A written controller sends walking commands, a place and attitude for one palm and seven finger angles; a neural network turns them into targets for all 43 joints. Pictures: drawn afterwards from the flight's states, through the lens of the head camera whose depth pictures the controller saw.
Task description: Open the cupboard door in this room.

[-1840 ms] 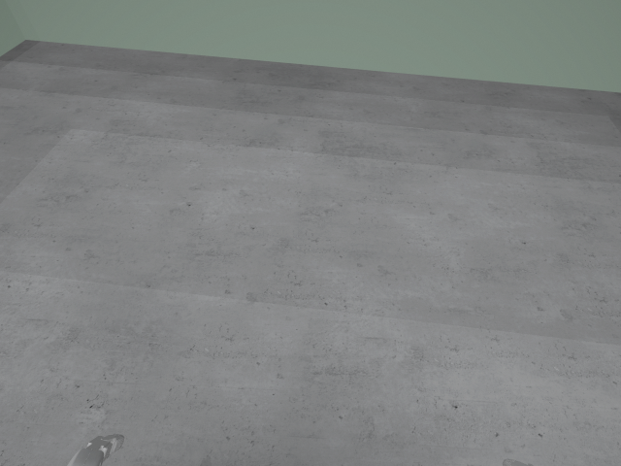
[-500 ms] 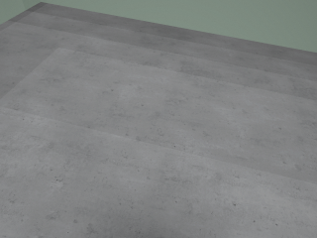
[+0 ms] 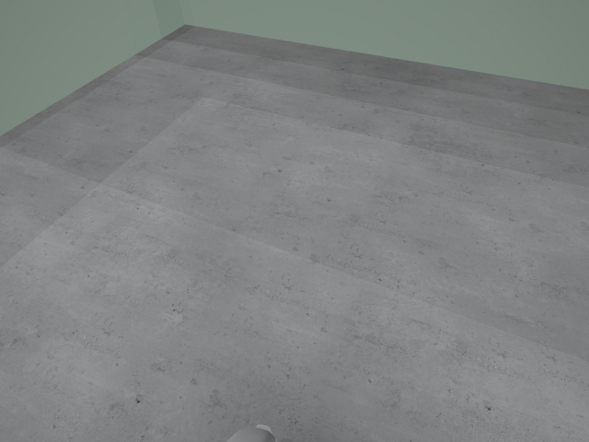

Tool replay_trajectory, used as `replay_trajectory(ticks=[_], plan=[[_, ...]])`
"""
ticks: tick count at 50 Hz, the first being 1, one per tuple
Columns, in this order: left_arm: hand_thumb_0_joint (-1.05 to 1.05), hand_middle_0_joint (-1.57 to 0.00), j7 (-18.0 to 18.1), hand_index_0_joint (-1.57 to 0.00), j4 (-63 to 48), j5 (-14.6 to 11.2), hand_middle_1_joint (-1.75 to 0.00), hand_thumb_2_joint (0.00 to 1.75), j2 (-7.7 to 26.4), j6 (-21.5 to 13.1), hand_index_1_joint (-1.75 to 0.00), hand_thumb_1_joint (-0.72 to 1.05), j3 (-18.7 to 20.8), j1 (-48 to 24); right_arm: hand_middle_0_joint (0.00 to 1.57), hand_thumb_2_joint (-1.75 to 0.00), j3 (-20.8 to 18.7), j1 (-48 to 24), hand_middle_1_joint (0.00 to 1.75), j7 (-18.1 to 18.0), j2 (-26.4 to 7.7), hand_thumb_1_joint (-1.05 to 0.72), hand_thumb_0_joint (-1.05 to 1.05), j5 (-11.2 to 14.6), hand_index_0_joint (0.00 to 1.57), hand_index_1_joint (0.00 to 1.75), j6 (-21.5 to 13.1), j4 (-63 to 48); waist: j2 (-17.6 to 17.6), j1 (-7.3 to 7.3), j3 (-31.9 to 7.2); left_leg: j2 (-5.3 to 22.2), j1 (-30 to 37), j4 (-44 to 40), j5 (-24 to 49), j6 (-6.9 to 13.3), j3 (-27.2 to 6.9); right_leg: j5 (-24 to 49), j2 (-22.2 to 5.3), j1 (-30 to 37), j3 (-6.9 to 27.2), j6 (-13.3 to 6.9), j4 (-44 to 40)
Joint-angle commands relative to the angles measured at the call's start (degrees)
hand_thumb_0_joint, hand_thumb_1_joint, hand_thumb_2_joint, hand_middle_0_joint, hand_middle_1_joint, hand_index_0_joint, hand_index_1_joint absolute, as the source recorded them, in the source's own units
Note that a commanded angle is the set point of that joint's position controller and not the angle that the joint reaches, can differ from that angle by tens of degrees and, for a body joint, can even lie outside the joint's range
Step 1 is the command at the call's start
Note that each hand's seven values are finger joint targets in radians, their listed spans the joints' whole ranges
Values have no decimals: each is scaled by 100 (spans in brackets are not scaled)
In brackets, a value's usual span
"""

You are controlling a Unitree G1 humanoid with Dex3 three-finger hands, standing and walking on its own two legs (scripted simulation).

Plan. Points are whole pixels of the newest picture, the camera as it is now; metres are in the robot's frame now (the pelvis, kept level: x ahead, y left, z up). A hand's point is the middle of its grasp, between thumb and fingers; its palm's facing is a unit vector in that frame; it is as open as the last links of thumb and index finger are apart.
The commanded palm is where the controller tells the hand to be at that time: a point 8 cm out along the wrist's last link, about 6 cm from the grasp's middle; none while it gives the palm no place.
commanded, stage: turn or walk to find it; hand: left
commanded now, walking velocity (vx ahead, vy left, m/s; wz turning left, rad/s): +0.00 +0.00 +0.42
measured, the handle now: out of the picture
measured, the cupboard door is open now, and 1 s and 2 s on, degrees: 0 0 0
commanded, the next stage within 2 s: stand and wait in 0.98 s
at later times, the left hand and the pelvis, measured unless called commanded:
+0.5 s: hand out of the picture -0.06 +0.25 -0.18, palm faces +0.27 -0.93 -0.24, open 7.4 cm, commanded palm none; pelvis -0.02 +0.04 +0.00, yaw +13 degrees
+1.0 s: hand out of the picture -0.04 +0.20 -0.14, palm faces +0.43 -0.86 -0.28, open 7.3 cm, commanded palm none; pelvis -0.04 -0.02 +0.00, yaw +25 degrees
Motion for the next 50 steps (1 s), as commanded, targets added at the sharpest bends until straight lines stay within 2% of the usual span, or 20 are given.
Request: replay_trajectory(ticks=[1, 7, 12, 14, 16, 17, 18, 19, 20, 22, 26, 32, 38, 39, 40, 41, 42, 44, 46, 50], plan=[[0, -20, 37, -20, -477, 3, -30, 90, 898, -217, -30, 90, 164, -330, 20, -90, -117, 216, 30, 41, -450, -90, 0, -18, 20, 30, -98, -282, -1026, -145, 364, 396, -414, 1925, 310, -111, 258, 798, -1390, -437, 836, -483, -1476], [0, -20, 38, -20, -188, 34, -30, 90, 968, -234, -30, 90, 180, 589, 20, -90, -18, -396, 30, 17, -380, -90, 0, 2, 20, 30, -88, -378, -1105, 239, 267, 597, -483, 1326, 55, -261, 510, 1916, -1604, 384, 635, -671, -1147], [0, -20, 42, -20, -44, 96, -30, 90, 1205, -202, -30, 90, 272, 871, 20, -90, 107, -801, 30, 9, -268, -90, 0, 66, 20, 30, -185, -469, -1300, 436, -112, 633, 252, -376, -499, -198, 879, 3377, -1824, 792, 460, -788, -589], [0, -20, 37, -20, 0, 99, -30, 90, 1282, -179, -30, 90, 313, 828, 20, -90, 124, -634, 30, -8, -246, -90, 0, 90, 20, 30, -241, -428, -1412, 381, -278, 543, 749, -1175, -312, -122, 1050, 3761, -1792, 813, 309, -642, -244], [0, -20, 18, -20, 17, 29, -30, 90, 1268, -156, -30, 90, 327, 635, 20, -90, 103, -177, 30, -22, -374, -90, 0, 80, 20, 30, -307, -307, -1170, 94, -541, 514, 1723, -2491, 934, -35, 1086, 3413, -1563, 495, -135, -220, 392], [0, -20, -4, -20, -51, -25, -30, 90, 1101, -132, -30, 90, 289, 645, 20, -90, 31, 107, 30, -34, -721, -90, 0, 46, 20, 30, -368, -251, -389, -54, -854, 1022, 2721, -2851, 2157, 150, 586, 2444, -1303, -196, -453, 89, 1216], [0, -20, -38, -20, -257, -44, -30, 90, 713, -114, -30, 90, 205, 598, 20, -90, -94, 301, 30, -56, -1258, -90, 0, 38, 20, 30, -404, -253, 1286, -121, -931, 2487, 3621, -2882, 4454, 730, -1201, -1027, -572, -1862, -578, 494, 2334], [0, -20, 2, -20, -343, 1, -30, 90, 664, -36, -30, 90, 148, 340, 20, -90, -135, 539, 30, -93, -1424, -90, 0, 70, 20, 30, -340, -172, 1205, -240, -939, 2892, 3236, -2750, 5453, 1308, -1287, -2048, -463, -1890, -99, 508, 3003], [0, -20, 10, -20, -304, 23, -30, 90, 716, 24, -30, 90, 175, 171, 20, -90, -95, 426, 30, -136, -1215, -90, 0, 34, 20, 30, -347, -134, 822, -215, -726, 2672, 2891, -2809, 4902, 1353, -895, -1786, -541, -1874, 94, 482, 3325], [0, -20, -35, -20, -176, -1, -30, 90, 741, 34, -30, 90, 220, 35, 20, -90, -6, -130, 30, -201, -943, -90, 0, 17, 20, 30, -367, -270, 1021, -44, -284, 2164, 2393, -2881, 4336, 1193, -688, -1121, -566, -1978, 264, 522, 3503], [0, -20, -94, -20, -65, -14, -30, 90, 653, 32, -30, 90, 209, 223, 20, -90, 24, -241, 30, -208, -867, -90, 0, 27, 20, 30, -425, -361, 593, 73, -324, 1806, 2427, -2914, 4122, 1090, -424, -647, -426, -1843, 176, 613, 3213], [0, -20, -67, -20, -296, -33, -30, 90, 561, 39, -30, 90, 200, -198, 20, -90, -43, -51, 30, -174, -909, -90, 0, -19, 20, 30, -374, -376, 606, -62, -243, 1798, 2203, -2983, 3448, 1192, -912, -763, -255, -1492, 181, 617, 2182], [0, -20, -35, -20, -284, -61, -30, 90, 596, -69, -30, 90, 220, 287, 20, -90, -101, -341, 30, -116, -924, -90, 0, -16, 20, 30, -309, -511, 570, 234, -365, 1524, 1334, -2556, 2749, 936, -1138, 147, -19, -21, 79, 503, 177], [0, -20, -19, -20, -248, -52, -30, 90, 700, -114, -30, 90, 250, 478, 20, -90, -94, -363, 30, -96, -823, -90, 0, 14, 20, 30, -305, -539, 291, 347, -424, 1292, 877, -2266, 2101, 708, -1005, 666, -170, 619, 144, 485, -543], [0, -20, 19, -20, -259, 26, -30, 90, 1092, -186, -30, 90, 315, 578, 20, -90, -47, -187, 30, -65, -497, -90, 0, 70, 20, 30, -309, -578, -805, 365, -546, 755, 79, -1388, 808, 342, -508, 628, -1138, 1327, 1076, 244, -1206], [0, -20, 33, -20, -343, 79, -30, 90, 1569, -199, -30, 90, 399, 551, 20, -90, -9, -202, 30, -68, -236, -90, 0, 45, 20, 30, -297, -735, -2207, 396, -336, 37, -627, -11, -1072, -9, 325, 1177, -2494, 1111, 2463, -390, -1454], [0, -20, 31, -20, -411, 17, -30, 90, 1493, -159, -30, 90, 351, 515, 20, -90, -101, -307, 30, -73, -565, -90, 0, -8, 20, 30, -232, -704, -1565, 439, -317, 310, -329, 930, -1146, 34, 40, 941, -2620, 326, 2215, -707, -1504], [0, -20, 45, -20, -550, 13, -30, 90, 1140, -151, -30, 90, 311, -167, 20, -90, -141, -221, 30, -1, -550, -90, 0, -19, 20, 30, -103, -472, -1322, 144, 163, 484, -198, 1798, -442, 26, 65, -200, -1992, -463, 1662, -562, -1743], [0, -20, 13, -20, -590, 0, -30, 90, 903, -187, -30, 90, 209, -387, 20, -90, -115, 99, 30, 52, -438, -90, 0, -42, 20, 30, -77, -273, -1001, -47, 256, 565, -164, 2088, 125, -78, 276, 119, -1560, -534, 846, -391, -1569], [0, -20, 32, -20, -446, 12, -30, 90, 868, -206, -30, 90, 197, -17, 20, -90, -58, 95, 30, 52, -374, -90, 0, -31, 20, 30, -62, -181, -1084, 97, 125, 647, -185, 1740, 280, -222, 440, 325, -1504, -88, 513, -417, -1524]])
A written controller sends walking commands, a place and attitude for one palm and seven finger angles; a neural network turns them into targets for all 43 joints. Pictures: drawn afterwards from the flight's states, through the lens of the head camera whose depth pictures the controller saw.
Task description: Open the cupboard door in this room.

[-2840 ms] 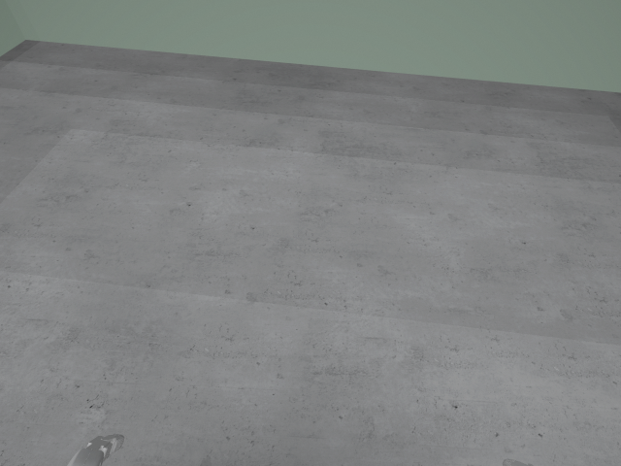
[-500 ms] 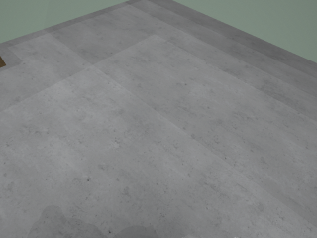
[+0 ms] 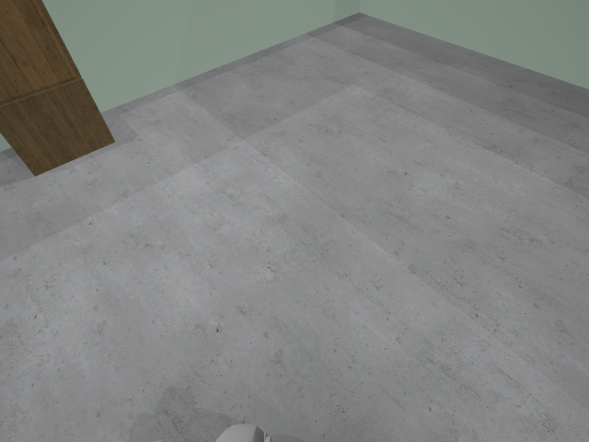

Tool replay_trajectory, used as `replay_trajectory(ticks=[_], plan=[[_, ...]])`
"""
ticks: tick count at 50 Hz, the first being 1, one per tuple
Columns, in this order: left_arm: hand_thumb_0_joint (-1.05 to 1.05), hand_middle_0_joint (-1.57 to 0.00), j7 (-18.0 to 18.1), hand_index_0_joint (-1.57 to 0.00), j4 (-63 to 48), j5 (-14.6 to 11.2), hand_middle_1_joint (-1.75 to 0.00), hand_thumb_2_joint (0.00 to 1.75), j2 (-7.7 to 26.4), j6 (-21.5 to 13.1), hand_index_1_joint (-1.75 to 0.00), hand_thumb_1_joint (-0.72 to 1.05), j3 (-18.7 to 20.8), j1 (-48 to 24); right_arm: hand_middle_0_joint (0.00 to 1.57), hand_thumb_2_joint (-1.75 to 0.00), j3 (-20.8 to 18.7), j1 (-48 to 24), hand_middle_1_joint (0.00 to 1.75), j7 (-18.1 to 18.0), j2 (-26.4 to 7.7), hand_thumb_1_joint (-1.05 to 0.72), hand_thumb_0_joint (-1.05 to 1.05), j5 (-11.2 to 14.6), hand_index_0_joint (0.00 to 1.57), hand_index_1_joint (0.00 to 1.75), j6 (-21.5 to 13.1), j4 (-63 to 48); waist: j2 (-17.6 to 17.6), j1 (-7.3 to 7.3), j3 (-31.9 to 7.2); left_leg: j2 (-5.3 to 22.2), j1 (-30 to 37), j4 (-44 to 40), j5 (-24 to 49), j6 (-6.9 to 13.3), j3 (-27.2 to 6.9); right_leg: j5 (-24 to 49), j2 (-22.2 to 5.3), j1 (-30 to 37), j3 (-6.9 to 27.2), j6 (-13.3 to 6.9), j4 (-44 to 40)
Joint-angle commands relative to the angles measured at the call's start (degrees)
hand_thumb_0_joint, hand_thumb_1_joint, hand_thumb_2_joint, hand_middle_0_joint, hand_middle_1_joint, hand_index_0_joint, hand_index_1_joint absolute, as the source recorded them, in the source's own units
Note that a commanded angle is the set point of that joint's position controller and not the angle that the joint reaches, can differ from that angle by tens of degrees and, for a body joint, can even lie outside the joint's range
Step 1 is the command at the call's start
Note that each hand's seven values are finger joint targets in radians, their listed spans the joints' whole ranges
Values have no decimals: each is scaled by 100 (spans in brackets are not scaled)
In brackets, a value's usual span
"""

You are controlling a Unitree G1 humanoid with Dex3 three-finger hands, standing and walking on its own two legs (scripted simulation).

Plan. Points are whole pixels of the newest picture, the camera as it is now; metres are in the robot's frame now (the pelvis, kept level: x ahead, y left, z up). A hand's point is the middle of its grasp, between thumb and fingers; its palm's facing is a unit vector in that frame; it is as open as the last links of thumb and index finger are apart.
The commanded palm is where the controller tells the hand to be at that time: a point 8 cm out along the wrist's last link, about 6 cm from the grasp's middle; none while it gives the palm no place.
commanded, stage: stand and wait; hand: left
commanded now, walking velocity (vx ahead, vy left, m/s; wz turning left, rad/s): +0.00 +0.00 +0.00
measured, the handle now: out of the picture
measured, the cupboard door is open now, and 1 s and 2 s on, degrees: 0 0 0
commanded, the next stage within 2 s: turn or walk to find it in 1.18 s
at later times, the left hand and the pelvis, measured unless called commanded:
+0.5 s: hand out of the picture -0.05 +0.24 -0.18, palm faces +0.12 -0.98 -0.18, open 7.3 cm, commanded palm none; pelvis -0.03 +0.06 +0.00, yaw +3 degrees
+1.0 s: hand out of the picture -0.07 +0.20 -0.17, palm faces +0.06 -0.98 -0.17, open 7.3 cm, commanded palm none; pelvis -0.06 +0.03 +0.00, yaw +2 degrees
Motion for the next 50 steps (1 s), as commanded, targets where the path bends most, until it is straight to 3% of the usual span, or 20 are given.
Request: replay_trajectory(ticks=[1, 6, 8, 10, 11, 12, 13, 14, 15, 16, 19, 24, 27, 29, 30, 32, 35, 40, 50], plan=[[0, -20, 81, -20, -296, 24, -30, 90, 1050, -154, -30, 90, 247, 97, 20, -90, -32, -69, 30, -30, -302, -90, 0, -14, 20, 30, -99, -295, -1086, 213, -29, 224, -203, -173, 54, -98, 94, 15, -1312, 98, 1007, -450, -1422], [0, -20, 81, -20, 52, 94, -30, 90, 1192, -155, -30, 90, 290, 579, 20, -90, 99, -366, 30, -86, -97, -90, 0, 39, 20, 30, -193, -273, -1131, 461, -265, 247, 379, -1918, -609, -38, 351, 1121, -1503, 533, 1121, -728, -1119], [0, -20, 81, -20, 184, 99, -30, 90, 1218, -148, -30, 90, 306, 593, 20, -90, 153, -251, 30, -119, -5, -90, 0, 76, 20, 30, -275, -212, -1236, 428, -432, 206, 816, -2719, -616, 15, 491, 1727, -1500, 623, 1091, -736, -841], [0, -20, 75, -20, 306, 45, -30, 90, 1165, -128, -30, 90, 268, 529, 20, -90, 201, 116, 30, -166, 36, -90, 0, 84, 20, 30, -339, -18, -1154, 235, -586, 127, 1654, -3785, 273, 53, 616, 1775, -1261, 320, 852, -462, -506], [0, -20, 70, -20, 358, -10, -30, 90, 1049, -105, -30, 90, 232, 443, 20, -90, 206, 342, 30, -176, -36, -90, 0, 87, 20, 30, -389, 107, -844, 108, -624, 206, 2218, -4418, 948, 101, 517, 1412, -1040, -9, 650, -203, -222], [0, -20, 58, -20, 354, -62, -30, 90, 754, -66, -30, 90, 163, 567, 20, -90, 164, 406, 30, -199, -363, -90, 0, 63, 20, 30, -466, 120, 128, 119, -730, 889, 2685, -4769, 1487, 307, -251, 567, -597, -561, 353, 95, 332], [0, -20, 32, -20, 300, -72, -30, 90, 464, -47, -30, 90, 78, 560, 20, -90, 112, 313, 30, -231, -696, -90, 0, 42, 20, 30, -485, 58, 1177, 159, -562, 1775, 2547, -4976, 2316, 684, -1173, -712, -198, -1063, 102, 356, 823], [0, -20, 46, -20, 342, -41, -30, 90, 466, -11, -30, 90, 59, 448, 20, -90, 134, 91, 30, -259, -710, -90, 0, 15, 20, 30, -450, 34, 1092, 167, -312, 2025, 2005, -5157, 2376, 1060, -1178, -1545, -129, -949, 292, 377, 1350], [0, -20, 53, -20, 453, -6, -30, 90, 450, 50, -30, 90, 44, 310, 20, -90, 184, -86, 30, -327, -536, -90, 0, -3, 20, 30, -488, 78, 1077, 136, -100, 1857, 1733, -5292, 2334, 1143, -1028, -1530, -156, -875, 473, 400, 1755], [0, -20, 42, -20, 580, 3, -30, 90, 457, 82, -30, 90, 46, 344, 20, -90, 241, -211, 30, -370, -395, -90, 0, 15, 20, 30, -513, 108, 1230, 224, 108, 1652, 1605, -5270, 2622, 1106, -799, -1375, -177, -867, 626, 391, 1900], [0, -20, 1, -20, 852, -7, -30, 90, 368, 67, -30, 90, 10, 594, 20, -90, 283, -297, 30, -403, -312, -90, 0, 38, 20, 30, -516, 154, 783, 274, 108, 1420, 1865, -5046, 3278, 1087, -353, -1043, -137, -840, 639, 391, 1909], [0, -20, 18, -20, 963, -10, -30, 90, 228, 27, -30, 90, -66, 601, 20, -90, 231, -66, 30, -396, -314, -90, 0, 39, 20, 30, -535, 290, 397, 186, -118, 1385, 2275, -4927, 3178, 1133, -403, -863, -83, -484, 546, 451, 743], [0, -20, 49, -20, 1147, 2, -30, 90, 263, -53, -30, 90, -80, 902, 20, -90, 240, -90, 30, -384, -233, -90, 0, 89, 20, 30, -551, 362, 157, 318, -238, 1096, 2052, -4575, 2663, 824, -242, 355, -92, 263, 540, 436, -589], [0, -20, 81, -20, 1205, 7, -30, 90, 459, -143, -30, 90, -92, 875, 20, -90, 284, -71, 30, -343, 14, -90, 0, 135, 20, 30, -561, 385, -306, 230, -194, 736, 1781, -4482, 1845, 507, -36, 1228, -477, 477, 1063, 240, -860], [0, -20, 82, -20, 1195, -1, -30, 90, 515, -156, -30, 90, -108, 797, 20, -90, 308, -33, 30, -321, 59, -90, 0, 131, 20, 30, -568, 408, -294, 181, -142, 637, 1771, -4580, 1576, 455, -2, 1381, -586, 414, 1070, 168, -799], [0, -20, 67, -20, 1199, -6, -30, 90, 464, -158, -30, 90, -100, 607, 20, -90, 302, 2, 30, -314, 42, -90, 0, 86, 20, 30, -500, 491, -816, 150, 181, 602, 1828, -4690, 1010, 390, 56, 550, -454, -81, 1092, 125, -910], [0, -20, 69, -20, 1184, -20, -30, 90, 386, -135, -30, 90, -126, 600, 20, -90, 351, 186, 30, -299, 56, -90, 0, 75, 20, 30, -513, 625, -622, 161, 360, 608, 1779, -4899, 712, 434, 16, -104, -361, -242, 1065, 135, -1070], [0, -20, 80, -20, 1226, -35, -30, 90, 375, -126, -30, 90, -117, 698, 20, -90, 389, 355, 30, -300, 120, -90, 0, 66, 20, 30, -527, 754, -173, 218, 315, 614, 1588, -5044, 429, 429, 11, -130, -293, -66, 1046, 126, -1076], [0, -20, 92, -20, 1279, -51, -30, 90, 241, -151, -30, 90, -117, 830, 20, -90, 392, 790, 30, -321, 286, -90, 0, 62, 20, 30, -526, 919, -273, 208, 252, 619, 1562, -4934, 427, 415, 78, -285, -259, -179, 1103, 76, -1106]])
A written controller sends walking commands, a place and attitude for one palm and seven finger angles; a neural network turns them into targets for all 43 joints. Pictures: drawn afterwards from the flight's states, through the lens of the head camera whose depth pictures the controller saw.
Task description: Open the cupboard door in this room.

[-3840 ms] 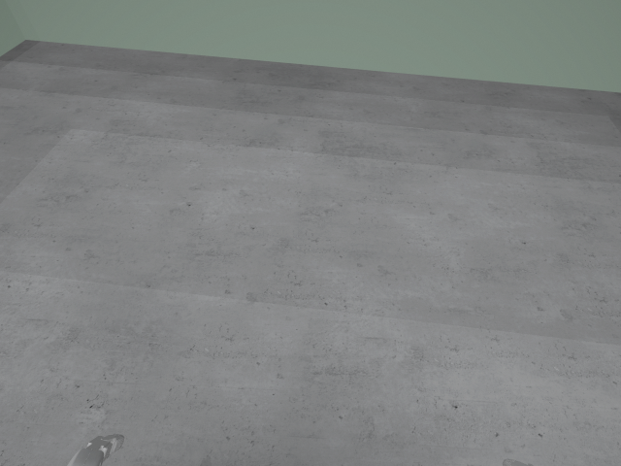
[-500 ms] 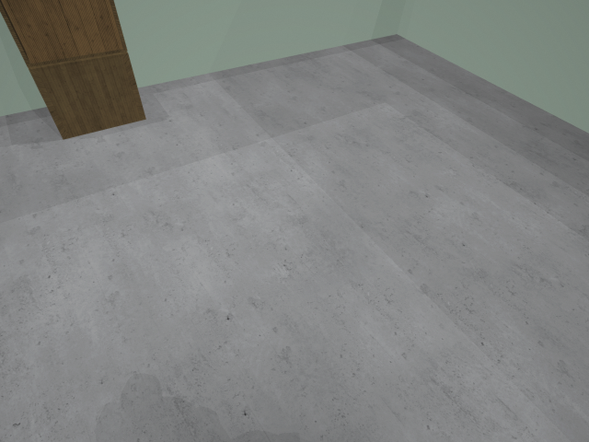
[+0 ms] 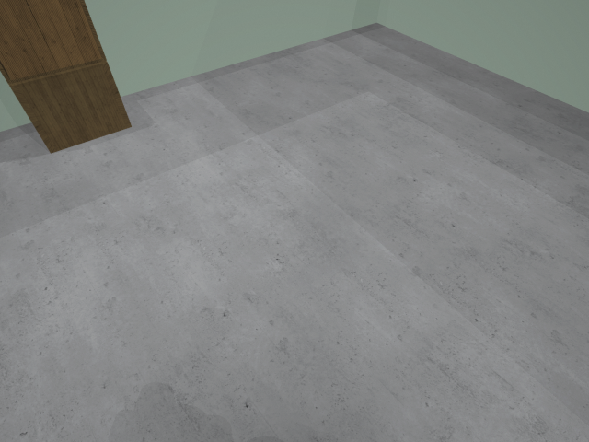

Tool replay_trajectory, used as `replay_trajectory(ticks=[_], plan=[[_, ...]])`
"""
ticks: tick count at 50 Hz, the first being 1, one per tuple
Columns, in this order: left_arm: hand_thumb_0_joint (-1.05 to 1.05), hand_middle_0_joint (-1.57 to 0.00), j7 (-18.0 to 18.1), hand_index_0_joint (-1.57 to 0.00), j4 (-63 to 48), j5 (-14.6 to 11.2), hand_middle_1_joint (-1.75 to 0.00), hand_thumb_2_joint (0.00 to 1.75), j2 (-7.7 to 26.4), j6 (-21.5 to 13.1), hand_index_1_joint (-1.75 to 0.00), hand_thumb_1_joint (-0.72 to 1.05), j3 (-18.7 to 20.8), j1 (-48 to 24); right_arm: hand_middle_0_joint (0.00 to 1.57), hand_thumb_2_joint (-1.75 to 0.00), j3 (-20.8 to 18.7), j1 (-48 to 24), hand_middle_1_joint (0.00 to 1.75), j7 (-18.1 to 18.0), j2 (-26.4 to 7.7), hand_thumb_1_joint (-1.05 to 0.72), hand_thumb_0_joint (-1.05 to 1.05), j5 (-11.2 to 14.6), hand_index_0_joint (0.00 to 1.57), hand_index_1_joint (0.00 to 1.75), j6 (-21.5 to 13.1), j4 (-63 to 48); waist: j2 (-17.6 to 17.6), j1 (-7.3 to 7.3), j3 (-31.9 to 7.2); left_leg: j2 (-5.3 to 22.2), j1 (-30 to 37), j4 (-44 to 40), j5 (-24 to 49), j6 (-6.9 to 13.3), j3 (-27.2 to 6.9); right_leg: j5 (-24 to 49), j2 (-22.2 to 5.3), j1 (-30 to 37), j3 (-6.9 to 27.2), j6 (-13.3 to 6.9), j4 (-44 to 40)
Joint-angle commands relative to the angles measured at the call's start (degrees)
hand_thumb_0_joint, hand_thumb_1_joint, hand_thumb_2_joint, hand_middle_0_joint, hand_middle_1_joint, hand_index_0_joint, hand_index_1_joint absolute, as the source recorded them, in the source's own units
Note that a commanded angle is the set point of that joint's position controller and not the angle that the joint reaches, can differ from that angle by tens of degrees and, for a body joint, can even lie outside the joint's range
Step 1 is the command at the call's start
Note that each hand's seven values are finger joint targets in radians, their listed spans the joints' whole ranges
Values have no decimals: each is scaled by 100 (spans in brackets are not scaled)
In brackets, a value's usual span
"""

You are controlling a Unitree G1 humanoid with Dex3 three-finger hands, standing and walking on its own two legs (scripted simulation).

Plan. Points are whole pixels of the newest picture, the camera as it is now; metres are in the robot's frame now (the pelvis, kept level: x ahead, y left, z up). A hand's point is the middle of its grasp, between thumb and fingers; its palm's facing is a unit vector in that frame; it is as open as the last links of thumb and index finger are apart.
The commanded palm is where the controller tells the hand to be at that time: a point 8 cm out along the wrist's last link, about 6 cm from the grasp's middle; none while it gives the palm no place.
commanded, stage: stand and wait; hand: left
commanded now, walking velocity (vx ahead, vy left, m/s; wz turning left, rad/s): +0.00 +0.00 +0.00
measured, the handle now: out of the picture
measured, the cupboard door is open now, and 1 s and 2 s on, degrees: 0 0 0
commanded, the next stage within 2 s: turn or walk to find it in 0.18 s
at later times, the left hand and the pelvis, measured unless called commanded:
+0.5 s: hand out of the picture -0.02 +0.15 -0.18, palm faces +0.08 -0.98 -0.16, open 7.3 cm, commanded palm none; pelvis +0.00 +0.00 +0.00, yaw +1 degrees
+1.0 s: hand out of the picture +0.01 +0.18 -0.18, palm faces +0.05 -0.98 -0.21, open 7.3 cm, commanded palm none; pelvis +0.01 +0.00 +0.00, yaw +1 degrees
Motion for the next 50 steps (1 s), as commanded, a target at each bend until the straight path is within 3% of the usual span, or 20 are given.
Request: replay_trajectory(ticks=[1, 6, 14, 17, 21, 32, 38, 50], plan=[[0, -20, 35, -20, -107, 6, -30, 90, 482, -65, -30, 90, 73, 377, 20, -90, -97, 289, 30, -52, -436, -90, 0, -22, 20, 30, -111, -199, -70, 72, 275, 494, -283, -525, -446, 76, -597, -535, -482, -331, 642, -81, -643], [0, -20, 47, -20, -79, 6, -30, 90, 421, -87, -30, 90, 66, 456, 20, -90, -89, 382, 30, -64, -380, -90, 0, -16, 20, 30, -134, -159, 9, 69, 232, 525, -261, -480, -282, 73, -565, -319, -473, -323, 617, -95, -578], [0, -20, 75, -20, -164, 30, -30, 90, 447, -52, -30, 90, 139, 511, 20, -90, -142, 254, 30, -36, -395, -90, 0, -30, 20, 30, -59, -315, 28, 83, 451, 489, -661, -244, -411, 99, -675, -638, -524, -536, 522, -74, -382], [0, -20, 71, -20, -194, 40, -30, 90, 408, -65, -30, 90, 131, 534, 20, -90, -142, 260, 30, -33, -353, -90, 0, -39, 20, 30, -63, -362, -102, 67, 360, 457, -583, -162, -393, 104, -666, -772, -559, -646, 583, -95, -448], [0, -20, 64, -20, -216, 43, -30, 90, 391, -95, -30, 90, 114, 507, 20, -90, -145, 227, 30, -35, -353, -90, 0, -33, 20, 30, -93, -381, 1, 44, 214, 490, -432, -167, -222, 113, -718, -550, -526, -619, 554, -90, -420], [0, -20, 38, -20, -145, 30, -30, 90, 516, -149, -30, 90, 95, 483, 20, -90, -125, 21, 30, -60, -591, -90, 0, -11, 20, 30, -191, -392, 173, 87, 96, 573, -240, -346, 227, 113, -746, 166, -483, -219, 465, -78, -407], [0, -20, 30, -20, -145, 36, -30, 90, 626, -150, -30, 90, 106, 390, 20, -90, -144, -76, 30, -59, -733, -90, 0, -4, 20, 30, -191, -400, 23, 94, 261, 580, -243, -449, 54, 117, -760, 35, -479, -220, 471, -80, -499], [0, -20, -2, -20, -230, 35, -30, 90, 980, -196, -30, 90, 162, 80, 20, -90, -174, -314, 30, -46, -1062, -90, 0, -6, 20, 30, -245, -437, 1, 94, 93, 623, -43, -510, 380, 122, -737, 332, -545, 27, 479, -112, -573]])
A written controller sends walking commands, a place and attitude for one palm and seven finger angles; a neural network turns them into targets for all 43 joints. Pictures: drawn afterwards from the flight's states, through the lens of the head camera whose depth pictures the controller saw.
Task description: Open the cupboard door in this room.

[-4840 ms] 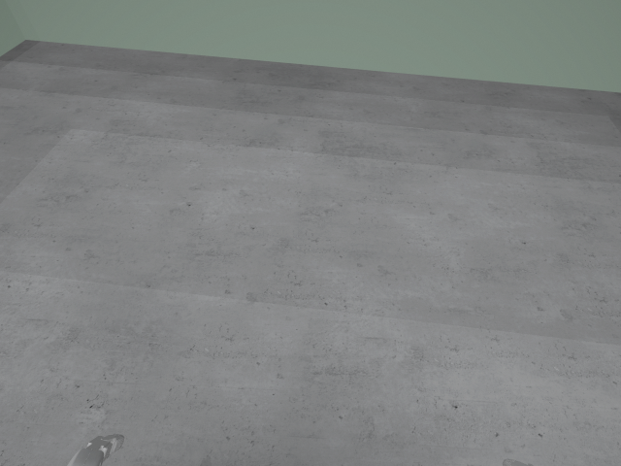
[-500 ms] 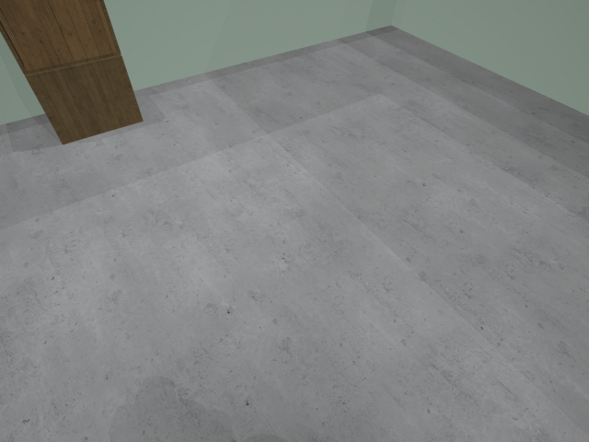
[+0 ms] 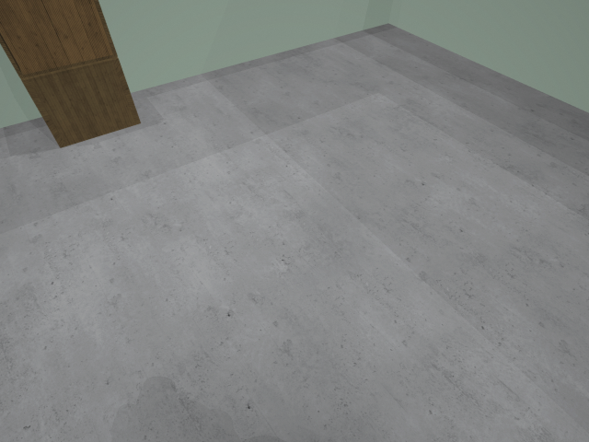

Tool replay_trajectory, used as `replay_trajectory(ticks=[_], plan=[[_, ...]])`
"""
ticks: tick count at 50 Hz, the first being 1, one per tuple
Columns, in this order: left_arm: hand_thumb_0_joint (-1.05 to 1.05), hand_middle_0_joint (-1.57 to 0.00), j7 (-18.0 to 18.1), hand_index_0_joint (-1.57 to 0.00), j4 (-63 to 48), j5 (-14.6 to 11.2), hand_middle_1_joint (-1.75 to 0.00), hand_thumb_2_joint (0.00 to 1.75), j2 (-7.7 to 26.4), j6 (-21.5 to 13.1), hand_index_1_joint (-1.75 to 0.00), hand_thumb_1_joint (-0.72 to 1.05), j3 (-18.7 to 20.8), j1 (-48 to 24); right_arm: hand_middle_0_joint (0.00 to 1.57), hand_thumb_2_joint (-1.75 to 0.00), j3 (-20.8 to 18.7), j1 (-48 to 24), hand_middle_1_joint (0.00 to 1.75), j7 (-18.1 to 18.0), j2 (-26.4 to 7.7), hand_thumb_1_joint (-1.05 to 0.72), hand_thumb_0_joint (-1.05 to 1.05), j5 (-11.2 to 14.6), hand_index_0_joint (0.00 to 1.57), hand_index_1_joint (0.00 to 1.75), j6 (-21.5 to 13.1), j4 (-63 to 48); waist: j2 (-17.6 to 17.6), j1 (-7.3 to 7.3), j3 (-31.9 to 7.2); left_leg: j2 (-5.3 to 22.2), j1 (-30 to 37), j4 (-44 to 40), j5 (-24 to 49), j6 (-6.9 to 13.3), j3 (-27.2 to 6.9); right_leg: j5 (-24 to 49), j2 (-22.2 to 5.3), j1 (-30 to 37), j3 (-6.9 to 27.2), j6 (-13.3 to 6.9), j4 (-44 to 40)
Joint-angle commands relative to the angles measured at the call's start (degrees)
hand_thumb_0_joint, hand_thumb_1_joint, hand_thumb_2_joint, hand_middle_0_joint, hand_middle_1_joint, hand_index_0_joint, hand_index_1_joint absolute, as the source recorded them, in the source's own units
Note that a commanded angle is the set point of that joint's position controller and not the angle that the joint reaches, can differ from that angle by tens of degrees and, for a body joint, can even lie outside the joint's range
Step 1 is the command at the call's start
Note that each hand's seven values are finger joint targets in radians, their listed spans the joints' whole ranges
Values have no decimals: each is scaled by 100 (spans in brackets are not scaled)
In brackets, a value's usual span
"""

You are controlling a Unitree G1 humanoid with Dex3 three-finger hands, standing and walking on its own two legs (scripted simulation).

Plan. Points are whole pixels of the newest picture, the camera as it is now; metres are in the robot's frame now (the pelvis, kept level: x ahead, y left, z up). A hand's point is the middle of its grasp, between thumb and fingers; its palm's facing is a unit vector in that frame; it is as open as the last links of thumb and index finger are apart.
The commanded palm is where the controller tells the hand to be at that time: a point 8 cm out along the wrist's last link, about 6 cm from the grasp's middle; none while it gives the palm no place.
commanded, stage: stand and wait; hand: left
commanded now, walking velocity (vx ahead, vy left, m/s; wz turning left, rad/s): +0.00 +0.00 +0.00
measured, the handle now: out of the picture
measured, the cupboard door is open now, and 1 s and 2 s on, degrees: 0 0 0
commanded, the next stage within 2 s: turn or walk to find it in 0.08 s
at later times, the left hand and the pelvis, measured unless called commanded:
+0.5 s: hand out of the picture +0.01 +0.20 -0.19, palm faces +0.13 -0.97 -0.21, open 7.3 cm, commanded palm none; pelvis -0.01 +0.01 -0.02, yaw +6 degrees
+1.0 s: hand out of the picture -0.02 +0.16 -0.17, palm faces +0.14 -0.96 -0.23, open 7.3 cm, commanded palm none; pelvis -0.01 -0.03 +0.00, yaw +7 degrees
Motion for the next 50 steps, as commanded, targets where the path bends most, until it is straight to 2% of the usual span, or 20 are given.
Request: replay_trajectory(ticks=[1, 5, 9, 14, 17, 20, 22, 24, 26, 27, 28, 30, 33, 36, 38, 39, 40, 42, 45, 50], plan=[[0, -20, 18, -20, -185, 2, -30, 90, 769, -82, -30, 90, 105, 180, 20, -90, -150, 183, 30, -58, -884, -90, 0, -22, 20, 30, -99, -204, 38, 22, 87, 640, -70, -531, 450, 115, -654, 379, -537, -74, 574, -132, -491], [0, -20, 13, -20, -208, 1, -30, 90, 858, -74, -30, 90, 117, 57, 20, -90, -150, 65, 30, -43, -951, -90, 0, -26, 20, 30, -92, -223, 87, 27, 120, 644, -98, -563, 466, 104, -688, 369, -557, -31, 544, -120, -496], [0, -20, 50, -20, -246, -6, -30, 90, 624, 55, -30, 90, 94, 142, 20, -90, -78, 124, 30, -5, -655, -90, 0, -44, 20, 30, 35, -270, 126, 48, 254, 620, -476, -374, 515, 60, -726, 195, -598, -89, 383, -18, -236], [0, -20, 46, -20, -461, 12, -30, 90, 802, 132, -30, 90, 207, 45, 20, -90, -149, -19, 30, 37, -801, -90, 0, -61, 20, 30, 141, -509, 101, 81, 205, 571, -984, -79, 256, 94, -887, -251, -725, -145, 327, -18, -80], [0, -20, 46, -20, -610, 19, -30, 90, 973, 132, -30, 90, 297, -2, 20, -90, -189, 2, 30, 65, -791, -90, 0, -73, 20, 30, 177, -658, -359, 62, -79, 352, -1106, 490, 291, 7, -665, -136, -1112, -30, 510, -216, -152], [0, -20, 58, -20, -749, 30, -30, 90, 1066, 130, -30, 90, 340, -82, 20, -90, -237, 41, 30, 73, -692, -90, 0, -79, 20, 30, 217, -747, -708, 41, -289, 209, -979, 1337, 5, -87, -368, 172, -1624, -167, 704, -584, -269], [0, -20, 60, -20, -788, 41, -30, 90, 994, 111, -30, 90, 321, -179, 20, -90, -239, 118, 30, 66, -632, -90, 0, -80, 20, 30, 210, -746, -693, -24, -364, 244, -841, 1412, -257, -119, -377, 613, -1639, -225, 613, -677, -92], [0, -20, 63, -20, -805, 34, -30, 90, 862, 139, -30, 90, 291, -278, 20, -90, -225, 233, 30, 67, -623, -90, 0, -78, 20, 30, 175, -703, -159, -112, -348, 465, -430, 759, 569, -10, -728, 193, -1203, -619, 182, -363, 341], [0, -20, 50, -20, -787, -4, -30, 90, 545, 168, -30, 90, 213, -262, 20, -90, -229, 229, 30, 29, -930, -90, 0, -106, 20, 30, 95, -690, 1105, -81, -184, 1144, -631, -395, 1011, 401, -2039, -609, -281, -632, -288, 127, 1256], [0, -20, 57, -20, -750, 4, -30, 90, 511, 178, -30, 90, 186, -257, 20, -90, -252, 160, 30, -21, -1027, -90, 0, -92, 20, 30, 65, -676, 1328, -56, -89, 1393, -597, -762, 1117, 662, -2491, -1196, -127, -747, -116, 144, 1760], [0, -20, 57, -20, -706, 15, -30, 90, 510, 182, -30, 90, 175, -212, 20, -90, -261, 146, 30, -61, -1033, -90, 0, -83, 20, 30, 37, -658, 1304, -50, -74, 1473, -436, -875, 1166, 823, -2579, -1650, -166, -955, 120, 108, 2161], [0, -20, 44, -20, -585, 24, -30, 90, 460, 187, -30, 90, 153, -89, 20, -90, -224, 79, 30, -116, -931, -90, 0, -87, 20, 30, 0, -632, 1166, -1, -124, 1444, -284, -802, 1292, 962, -2388, -1768, -248, -1070, 355, 93, 2367], [0, -20, 8, -20, -438, 16, -30, 90, 341, 153, -30, 90, 100, 77, 20, -90, -221, -23, 30, -124, -941, -90, 0, -91, 20, 30, 10, -608, 680, 66, -263, 1204, -41, -604, 1508, 928, -2005, -1407, -187, -838, 335, 122, 1613], [0, -20, 13, -20, -299, 11, -30, 90, 412, 70, -30, 90, 85, 333, 20, -90, -254, -25, 30, -110, -1037, -90, 0, -42, 20, 30, 3, -540, 426, 138, -474, 840, 48, -252, 1403, 616, -1610, -286, -122, -124, 239, 161, 112], [0, -20, 41, -20, -273, 17, -30, 90, 710, -16, -30, 90, 112, 251, 20, -90, -235, 14, 30, -67, -833, -90, 0, 21, 20, 30, -16, -513, -41, 12, -411, 509, -353, 68, 1082, 225, -1192, 467, -532, 347, 779, 20, -347], [0, -20, 44, -20, -277, 6, -30, 90, 793, -42, -30, 90, 109, 164, 20, -90, -193, -20, 30, -48, -743, -90, 0, 18, 20, 30, -35, -525, -129, -28, -276, 362, -386, 27, 862, 108, -1032, 691, -768, 208, 962, -101, -358], [0, -20, 39, -20, -284, -3, -30, 90, 881, -46, -30, 90, 105, 99, 20, -90, -193, -12, 30, -20, -767, -90, 0, 13, 20, 30, -50, -505, 77, -65, -283, 314, -215, -105, 734, 63, -1000, 657, -822, 50, 878, -133, -291], [0, -20, 18, -20, -265, -11, -30, 90, 839, -61, -30, 90, 106, -93, 20, -90, -184, -64, 30, -31, -816, -90, 0, -23, 20, 30, 19, -420, -562, -92, 21, 320, -151, -48, 545, 2, -933, 117, -673, -316, 927, -146, -483], [0, -20, 12, -20, -244, -13, -30, 90, 836, -45, -30, 90, 85, -53, 20, -90, -152, -29, 30, -26, -836, -90, 0, -29, 20, 30, 24, -344, -427, -74, 321, 340, -117, -160, 498, 22, -900, -280, -588, -515, 910, -140, -656], [0, -20, 5, -20, -250, -21, -30, 90, 912, -44, -30, 90, 110, 52, 20, -90, -125, -54, 30, -26, -896, -90, 0, -44, 20, 30, 28, -287, -282, -32, 392, 344, -124, -192, 378, 11, -840, -621, -540, -505, 981, -168, -838]])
